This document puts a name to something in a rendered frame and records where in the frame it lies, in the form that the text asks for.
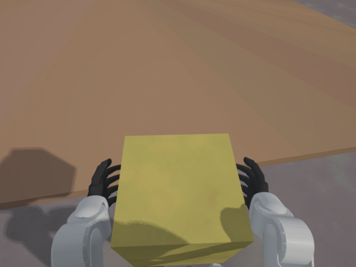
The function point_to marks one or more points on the carton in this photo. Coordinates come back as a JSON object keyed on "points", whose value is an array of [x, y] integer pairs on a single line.
{"points": [[179, 201]]}

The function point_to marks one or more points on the right robot forearm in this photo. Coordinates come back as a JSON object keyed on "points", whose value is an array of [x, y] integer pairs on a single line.
{"points": [[287, 241]]}

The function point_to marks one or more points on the robot left hand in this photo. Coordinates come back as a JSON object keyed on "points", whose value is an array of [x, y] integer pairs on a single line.
{"points": [[100, 182]]}

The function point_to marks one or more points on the left robot forearm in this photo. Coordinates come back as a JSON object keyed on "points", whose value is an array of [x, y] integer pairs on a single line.
{"points": [[79, 242]]}

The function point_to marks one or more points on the robot right hand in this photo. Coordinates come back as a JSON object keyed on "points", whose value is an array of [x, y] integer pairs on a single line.
{"points": [[255, 180]]}

